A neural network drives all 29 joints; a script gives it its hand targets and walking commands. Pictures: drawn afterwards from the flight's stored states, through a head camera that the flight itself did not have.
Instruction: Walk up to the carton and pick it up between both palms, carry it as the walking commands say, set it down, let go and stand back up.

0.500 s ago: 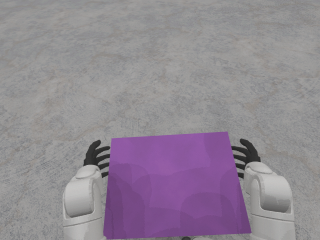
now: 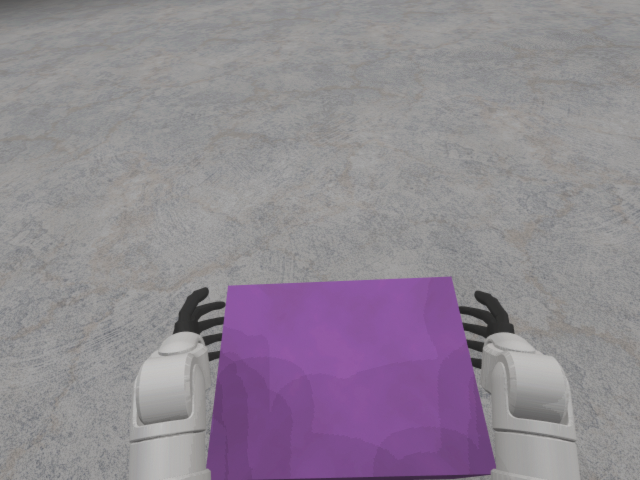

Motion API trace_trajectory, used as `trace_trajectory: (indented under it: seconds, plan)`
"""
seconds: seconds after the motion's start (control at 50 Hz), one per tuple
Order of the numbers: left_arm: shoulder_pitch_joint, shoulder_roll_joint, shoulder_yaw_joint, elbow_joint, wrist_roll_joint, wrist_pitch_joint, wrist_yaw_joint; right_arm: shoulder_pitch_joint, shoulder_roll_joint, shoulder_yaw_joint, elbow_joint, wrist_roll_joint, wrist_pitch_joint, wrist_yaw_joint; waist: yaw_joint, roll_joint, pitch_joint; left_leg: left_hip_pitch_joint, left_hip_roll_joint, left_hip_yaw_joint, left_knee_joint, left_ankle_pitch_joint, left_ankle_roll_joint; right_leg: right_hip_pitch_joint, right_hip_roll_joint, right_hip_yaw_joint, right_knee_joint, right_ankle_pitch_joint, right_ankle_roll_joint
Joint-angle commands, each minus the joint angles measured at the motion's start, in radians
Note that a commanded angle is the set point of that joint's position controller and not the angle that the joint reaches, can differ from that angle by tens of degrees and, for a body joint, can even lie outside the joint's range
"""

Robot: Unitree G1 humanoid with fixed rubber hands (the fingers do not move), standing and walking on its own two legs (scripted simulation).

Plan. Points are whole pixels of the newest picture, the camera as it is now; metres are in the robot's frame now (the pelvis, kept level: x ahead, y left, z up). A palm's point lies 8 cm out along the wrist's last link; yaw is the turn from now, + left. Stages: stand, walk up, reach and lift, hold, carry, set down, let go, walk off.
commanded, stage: carry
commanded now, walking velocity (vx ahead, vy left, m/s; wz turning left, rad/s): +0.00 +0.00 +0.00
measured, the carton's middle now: (343, 384) +0.26 +0.00 -0.02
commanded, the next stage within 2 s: none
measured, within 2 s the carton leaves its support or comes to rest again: neither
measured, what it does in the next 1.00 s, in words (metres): shifts its weight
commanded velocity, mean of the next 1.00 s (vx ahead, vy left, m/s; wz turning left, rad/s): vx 0.00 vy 0.00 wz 0.00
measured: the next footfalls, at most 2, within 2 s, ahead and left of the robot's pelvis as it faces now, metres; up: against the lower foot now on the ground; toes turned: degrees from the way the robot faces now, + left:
left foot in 1.38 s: -0.06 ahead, +0.08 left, +0.00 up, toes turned +5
right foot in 1.62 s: +0.04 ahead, -0.13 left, +0.00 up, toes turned +12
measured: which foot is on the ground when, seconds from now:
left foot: down 0.00-1.00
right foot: down 0.00-1.00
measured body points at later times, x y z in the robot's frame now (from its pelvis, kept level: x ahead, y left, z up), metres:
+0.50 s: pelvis -0.04 -0.01 +0.01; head -0.07 -0.01 +0.46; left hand +0.23 +0.17 +0.08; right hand +0.22 -0.20 +0.07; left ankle +0.02 +0.09 -0.71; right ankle +0.11 -0.10 -0.71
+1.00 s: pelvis -0.06 -0.02 +0.01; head -0.08 -0.03 +0.46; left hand +0.21 +0.16 +0.07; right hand +0.20 -0.21 +0.06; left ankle +0.01 +0.09 -0.70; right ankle +0.11 -0.10 -0.71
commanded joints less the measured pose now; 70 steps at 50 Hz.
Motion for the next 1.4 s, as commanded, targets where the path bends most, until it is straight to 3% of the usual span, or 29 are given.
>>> trace_trajectory:
  seconds: [0.0, 0.04, 0.12, 0.14, 0.16, 0.18, 0.22, 0.28, 0.34, 0.4, 0.44, 0.56, 0.58, 0.66, 0.72, 0.74, 0.82, 0.84, 0.94, 1.02, 1.06, 1.08, 1.1, 1.14, 1.16, 1.18, 1.24, 1.32, 1.38]
  plan:
    - [-0.554, -0.892, -0.736, -0.201, -0.481, -0.004, -0.324, -0.64, 0.843, 0.722, -0.279, 0.482, -0.048, 0.321, -0.012, -0.258, -0.188, -0.033, -0.041, 0.021, 0.037, -0.232, 0.024, 0.082, -0.132, 0.246, -0.381, -0.444, 0.034]
    - [-0.551, -0.888, -0.733, -0.213, -0.484, 0.039, -0.321, -0.655, 0.823, 0.742, -0.305, 0.508, -0.014, 0.32, -0.037, -0.281, -0.264, 0.297, -0.062, 0.058, 0.242, -0.023, 0.029, -0.171, -0.199, 0.235, -0.563, -0.58, 0.055]
    - [-0.475, -0.884, -0.732, -0.243, -0.471, 0.055, -0.301, -0.605, 0.827, 0.755, -0.301, 0.528, 0.0, 0.324, -0.024, -0.171, -0.389, 0.175, -0.02, 0.022, -0.24, -0.176, 0.067, 0.235, -0.16, 0.137, -0.369, -0.342, 0.021]
    - [-0.421, -0.834, -0.646, -0.09, -0.383, 0.03, -0.301, -0.522, 0.798, 0.666, -0.125, 0.459, -0.015, 0.329, -0.019, -0.049, -0.335, 0.146, 0.049, -0.093, -0.352, -0.213, 0.077, 0.219, -0.145, 0.155, -0.286, -0.278, 0.027]
    - [-0.417, -0.838, -0.708, -0.156, -0.411, 0.011, -0.296, -0.473, 0.798, 0.677, -0.142, 0.464, -0.04, 0.329, -0.028, 0.164, -0.311, 0.012, 0.159, -0.326, -0.434, -0.428, 0.108, 0.194, -0.058, 0.063, -0.136, -0.231, 0.05]
    - [-0.463, -0.83, -0.664, -0.147, -0.373, -0.02, -0.295, -0.472, 0.806, 0.631, -0.088, 0.419, -0.073, 0.343, -0.018, 0.257, -0.258, -0.094, 0.224, -0.387, -0.492, -0.536, 0.149, 0.209, -0.009, 0.02, 0.069, -0.144, 0.046]
    - [-0.611, -0.901, -0.778, -0.327, -0.472, -0.017, -0.293, -0.627, 0.872, 0.756, -0.303, 0.522, -0.056, 0.341, -0.011, 0.087, -0.248, -0.047, 0.216, -0.281, -0.436, -0.376, 0.11, 0.163, -0.01, 0.032, 0.034, -0.07, 0.038]
    - [-0.481, -0.851, -0.709, -0.199, -0.417, -0.016, -0.287, -0.556, 0.786, 0.663, -0.206, 0.463, -0.059, 0.332, -0.001, 0.089, -0.269, 0.036, 0.148, -0.149, -0.332, -0.034, 0.049, 0.231, -0.045, 0.071, -0.117, 0.037, 0.019]
    - [-0.484, -0.825, -0.726, -0.234, -0.428, -0.013, -0.297, -0.513, 0.761, 0.677, -0.209, 0.449, -0.048, 0.334, -0.007, 0.014, -0.267, -0.107, 0.117, -0.144, -0.353, -0.344, 0.038, 0.35, -0.06, 0.116, -0.156, -0.145, -0.003]
    - [-0.47, -0.84, -0.709, -0.189, -0.424, 0.004, -0.304, -0.578, 0.794, 0.728, -0.251, 0.472, -0.042, 0.332, -0.017, -0.193, -0.206, -0.009, 0.008, -0.046, -0.144, -0.195, 0.029, 0.121, -0.169, 0.261, -0.405, -0.493, 0.003]
    - [-0.415, -0.855, -0.732, -0.19, -0.435, 0.038, -0.301, -0.592, 0.804, 0.732, -0.284, 0.513, -0.015, 0.339, -0.024, -0.111, -0.267, 0.146, 0.028, -0.051, -0.174, -0.04, 0.033, 0.077, -0.155, 0.188, -0.39, -0.371, 0.011]
    - [-0.436, -0.827, -0.689, -0.126, -0.389, 0.001, -0.29, -0.485, 0.777, 0.647, -0.12, 0.427, -0.038, 0.331, -0.02, 0.021, -0.262, -0.02, 0.109, -0.176, -0.364, -0.327, 0.063, 0.166, -0.045, 0.063, -0.194, -0.249, 0.031]
    - [-0.517, -0.843, -0.751, -0.299, -0.457, 0.001, -0.293, -0.548, 0.806, 0.733, -0.262, 0.507, -0.035, 0.338, -0.011, 0.095, -0.27, -0.061, 0.139, -0.202, -0.413, -0.304, 0.057, 0.257, -0.038, 0.045, -0.132, -0.132, 0.02]
    - [-0.498, -0.852, -0.739, -0.222, -0.457, 0.015, -0.301, -0.55, 0.789, 0.7, -0.247, 0.48, -0.03, 0.331, -0.008, -0.012, -0.259, -0.094, 0.082, -0.129, -0.314, -0.295, 0.034, 0.249, -0.075, 0.121, -0.217, -0.229, 0.01]
    - [-0.515, -0.851, -0.73, -0.183, -0.425, -0.006, -0.298, -0.561, 0.797, 0.663, -0.176, 0.452, -0.05, 0.335, -0.011, 0.044, -0.257, 0.002, 0.061, -0.111, -0.271, -0.264, 0.037, 0.154, -0.093, 0.151, -0.264, -0.283, 0.004]
    - [-0.473, -0.829, -0.687, -0.128, -0.403, -0.01, -0.3, -0.535, 0.778, 0.651, -0.145, 0.431, -0.051, 0.329, -0.014, -0.074, -0.213, 0.014, 0.044, -0.091, -0.213, -0.191, 0.036, 0.113, -0.119, 0.179, -0.312, -0.337, 0.008]
    - [-0.513, -0.839, -0.716, -0.209, -0.442, -0.004, -0.301, -0.563, 0.791, 0.692, -0.224, 0.461, -0.047, 0.329, -0.009, -0.054, -0.293, -0.052, 0.086, -0.148, -0.312, -0.283, 0.052, 0.229, -0.068, 0.101, -0.211, -0.257, 0.016]
    - [-0.502, -0.854, -0.7, -0.163, -0.419, -0.019, -0.302, -0.555, 0.783, 0.667, -0.182, 0.447, -0.062, 0.329, -0.008, 0.038, -0.298, -0.044, 0.095, -0.173, -0.35, -0.279, 0.048, 0.217, -0.056, 0.088, -0.192, -0.219, 0.009]
    - [-0.491, -0.845, -0.738, -0.218, -0.443, -0.028, -0.303, -0.522, 0.815, 0.693, -0.204, 0.461, -0.072, 0.325, -0.014, -0.125, -0.318, 0.073, -0.005, -0.028, -0.111, -0.173, 0.041, 0.154, -0.152, 0.211, -0.381, -0.395, 0.011]
    - [-0.421, -0.82, -0.69, -0.136, -0.38, -0.048, -0.308, -0.491, 0.79, 0.669, -0.13, 0.435, -0.099, 0.344, -0.029, -0.101, -0.3, 0.236, -0.03, 0.027, -0.041, -0.107, 0.063, -0.024, -0.15, 0.098, -0.42, -0.433, 0.048]
    - [-0.453, -0.838, -0.679, -0.109, -0.368, -0.065, -0.307, -0.521, 0.801, 0.655, -0.129, 0.424, -0.121, 0.345, -0.035, 0.07, -0.273, 0.027, 0.053, -0.113, -0.326, -0.312, 0.091, 0.101, -0.026, -0.021, -0.174, -0.31, 0.07]
    - [-0.429, -0.83, -0.678, -0.08, -0.365, -0.077, -0.307, -0.488, 0.807, 0.649, -0.066, 0.411, -0.128, 0.34, -0.022, 0.162, -0.232, -0.134, 0.195, -0.367, -0.487, -0.524, 0.129, 0.169, 0.032, -0.054, 0.088, -0.203, 0.055]
    - [-0.559, -0.845, -0.751, -0.263, -0.438, -0.084, -0.306, -0.563, 0.832, 0.707, -0.205, 0.452, -0.125, 0.336, -0.01, 0.188, -0.213, -0.208, 0.227, -0.365, -0.502, -0.526, 0.139, 0.233, 0.023, -0.011, 0.202, -0.14, 0.045]
    - [-0.385, -0.804, -0.62, 0.006, -0.32, -0.128, -0.313, -0.513, 0.781, 0.623, -0.03, 0.372, -0.167, 0.342, 0.014, 0.083, -0.245, -0.206, 0.168, -0.209, -0.411, -0.44, 0.092, 0.262, 0.016, -0.005, 0.134, -0.144, 0.042]
    - [-0.421, -0.765, -0.601, 0.012, -0.301, -0.17, -0.309, -0.541, 0.735, 0.579, -0.022, 0.339, -0.206, 0.345, 0.012, 0.14, -0.256, -0.194, 0.136, -0.179, -0.391, -0.371, 0.07, 0.301, 0.022, 0.004, 0.086, -0.116, 0.027]
    - [-0.451, -0.776, -0.626, -0.042, -0.312, -0.195, -0.31, -0.501, 0.735, 0.597, -0.031, 0.322, -0.232, 0.346, 0.011, 0.069, -0.235, -0.156, 0.102, -0.094, -0.27, -0.308, 0.048, 0.318, -0.044, 0.089, -0.079, -0.096, 0.018]
    - [-0.474, -0.81, -0.682, -0.136, -0.369, -0.191, -0.312, -0.593, 0.773, 0.698, -0.174, 0.409, -0.234, 0.343, -0.009, -0.242, -0.251, 0.052, -0.048, 0.022, 0.218, -0.109, 0.013, 0.037, -0.254, 0.377, -0.523, -0.652, -0.003]
    - [-0.442, -0.798, -0.675, -0.095, -0.342, -0.207, -0.315, -0.493, 0.774, 0.705, -0.078, 0.387, -0.259, 0.347, -0.033, -0.243, -0.319, 0.285, -0.058, 0.062, 0.085, -0.106, 0.047, -0.025, -0.182, 0.111, -0.554, -0.482, 0.042]
    - [-0.491, -0.802, -0.701, -0.178, -0.366, -0.186, -0.3, -0.522, 0.799, 0.72, -0.151, 0.423, -0.245, 0.332, -0.015, -0.035, -0.325, 0.119, 0.028, -0.051, -0.396, -0.177, 0.058, 0.304, -0.154, 0.104, -0.299, -0.268, 0.033]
